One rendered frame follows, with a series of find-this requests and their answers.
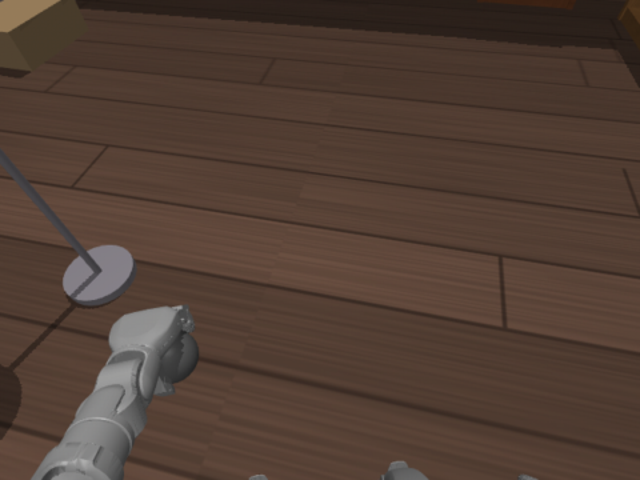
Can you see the left robot arm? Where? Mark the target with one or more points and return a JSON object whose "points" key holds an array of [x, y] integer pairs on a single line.
{"points": [[100, 438]]}

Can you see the left robot hand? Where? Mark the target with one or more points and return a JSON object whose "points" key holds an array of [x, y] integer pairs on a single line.
{"points": [[157, 329]]}

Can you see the floor lamp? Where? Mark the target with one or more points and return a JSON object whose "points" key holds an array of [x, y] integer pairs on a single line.
{"points": [[98, 275]]}

